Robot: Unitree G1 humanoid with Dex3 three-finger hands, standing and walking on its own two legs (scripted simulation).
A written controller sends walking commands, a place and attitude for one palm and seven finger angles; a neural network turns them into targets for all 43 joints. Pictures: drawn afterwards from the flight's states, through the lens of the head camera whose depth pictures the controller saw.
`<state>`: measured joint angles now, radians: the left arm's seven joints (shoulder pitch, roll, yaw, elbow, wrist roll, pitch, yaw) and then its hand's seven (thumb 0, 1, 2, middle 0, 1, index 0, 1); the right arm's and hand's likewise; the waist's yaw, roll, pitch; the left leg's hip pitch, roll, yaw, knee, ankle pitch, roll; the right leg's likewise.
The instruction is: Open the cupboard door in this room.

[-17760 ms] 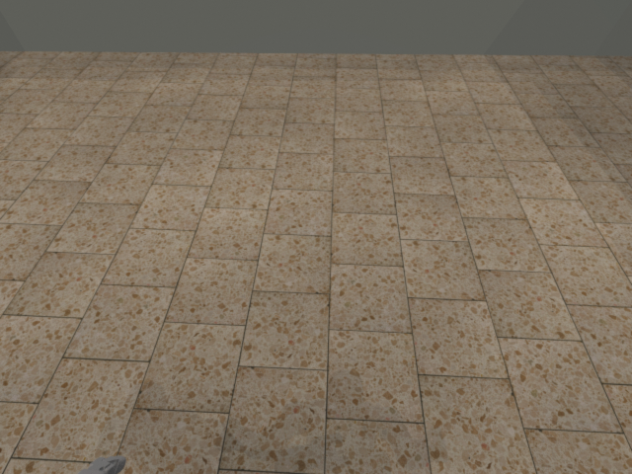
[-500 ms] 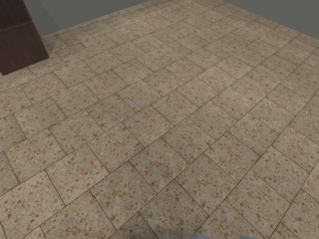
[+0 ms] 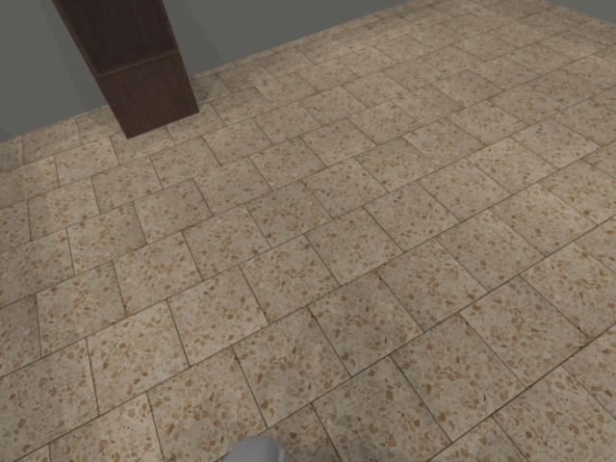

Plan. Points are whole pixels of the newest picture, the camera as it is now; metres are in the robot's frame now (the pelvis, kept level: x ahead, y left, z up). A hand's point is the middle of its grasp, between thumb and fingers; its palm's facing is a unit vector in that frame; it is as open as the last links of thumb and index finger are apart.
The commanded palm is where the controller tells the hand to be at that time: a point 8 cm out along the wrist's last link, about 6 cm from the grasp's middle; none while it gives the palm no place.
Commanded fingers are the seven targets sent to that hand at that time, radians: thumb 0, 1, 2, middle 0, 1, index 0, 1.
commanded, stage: turn or walk to find it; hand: left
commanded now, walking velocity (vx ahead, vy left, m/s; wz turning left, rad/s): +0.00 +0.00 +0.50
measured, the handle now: out of the picture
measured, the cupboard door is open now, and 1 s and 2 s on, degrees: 0 0 0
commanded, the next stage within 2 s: none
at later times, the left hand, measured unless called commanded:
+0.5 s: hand out of the picture +0.05 +0.29 -0.16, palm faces +0.26 -0.94 -0.22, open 7.4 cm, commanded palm none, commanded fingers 0.00 0.90 0.90 -0.20 -0.30 -0.20 -0.30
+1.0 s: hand (174, 453) +0.16 +0.22 -0.15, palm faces +0.50 -0.83 -0.25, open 7.2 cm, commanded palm none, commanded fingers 0.00 0.90 0.90 -0.20 -0.30 -0.20 -0.30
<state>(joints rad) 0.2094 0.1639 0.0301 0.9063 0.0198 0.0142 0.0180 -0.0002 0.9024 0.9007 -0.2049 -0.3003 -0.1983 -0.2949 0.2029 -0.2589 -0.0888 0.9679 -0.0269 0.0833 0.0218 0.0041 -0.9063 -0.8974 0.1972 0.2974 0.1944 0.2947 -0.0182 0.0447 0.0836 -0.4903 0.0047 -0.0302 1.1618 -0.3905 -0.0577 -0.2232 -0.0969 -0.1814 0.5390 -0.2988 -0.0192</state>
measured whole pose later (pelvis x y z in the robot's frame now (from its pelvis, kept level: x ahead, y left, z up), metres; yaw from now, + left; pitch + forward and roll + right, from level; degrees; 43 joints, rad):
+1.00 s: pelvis +0.23 +0.05 +0.01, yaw +28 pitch -1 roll +1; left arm 0.32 0.16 0.05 1.04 0.02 -0.08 0.01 -0.01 0.93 0.90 -0.20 -0.30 -0.20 -0.29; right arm 0.22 -0.24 -0.08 1.02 -0.03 0.01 0.03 0.00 -0.91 -0.90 0.19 0.30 0.19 0.29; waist 0.00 0.04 0.04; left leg -0.61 0.09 0.00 1.15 -0.16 -0.01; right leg -0.10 -0.07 -0.26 0.41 -0.30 -0.02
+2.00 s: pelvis +0.63 +0.24 +0.01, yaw +35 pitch -1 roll +1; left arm 0.25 0.16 0.06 1.05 0.02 -0.07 0.01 -0.02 0.96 0.90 -0.21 -0.30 -0.20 -0.29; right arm 0.27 -0.19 -0.07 1.08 -0.03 -0.01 0.01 0.00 -0.91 -0.90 0.20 0.30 0.19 0.29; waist -0.01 0.04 0.05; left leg -0.56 0.13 0.03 1.12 -0.21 -0.02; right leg -0.16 -0.04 -0.21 0.43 -0.25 -0.05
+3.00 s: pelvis +0.82 +0.38 +0.00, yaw +37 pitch -1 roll +0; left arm 0.30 0.13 0.02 1.15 0.00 -0.02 0.02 0.00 0.91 0.90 -0.20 -0.30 -0.20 -0.29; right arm 0.35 -0.13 -0.01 1.19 -0.02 -0.01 -0.02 0.00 -0.91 -0.90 0.20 0.30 0.19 0.29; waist 0.00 0.00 0.02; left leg -0.17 0.08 0.10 0.49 -0.31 -0.04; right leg -0.14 -0.03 -0.14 0.48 -0.32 -0.01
